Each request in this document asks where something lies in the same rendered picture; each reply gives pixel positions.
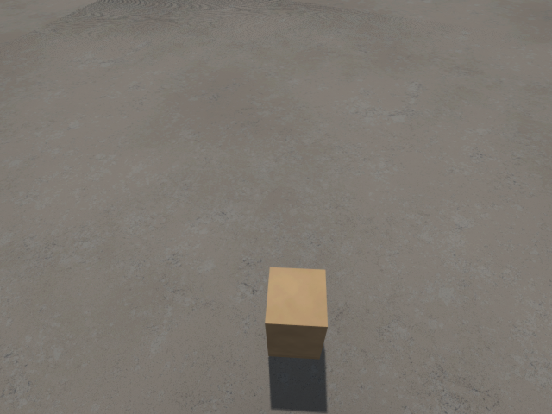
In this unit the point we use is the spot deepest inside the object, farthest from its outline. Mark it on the carton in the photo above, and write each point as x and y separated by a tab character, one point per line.
296	316

